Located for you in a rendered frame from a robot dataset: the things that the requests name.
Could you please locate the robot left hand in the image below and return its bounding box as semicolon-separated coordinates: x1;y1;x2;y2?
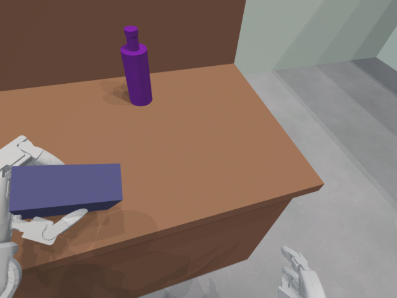
0;135;88;245

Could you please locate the sponge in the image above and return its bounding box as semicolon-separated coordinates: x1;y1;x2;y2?
9;163;123;220

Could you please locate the robot left forearm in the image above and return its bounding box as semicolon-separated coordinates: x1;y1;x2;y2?
0;242;22;298

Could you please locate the robot right hand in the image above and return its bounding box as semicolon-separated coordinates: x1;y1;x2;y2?
279;246;326;298

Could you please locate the table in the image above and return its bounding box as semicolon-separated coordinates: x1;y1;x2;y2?
0;0;324;298

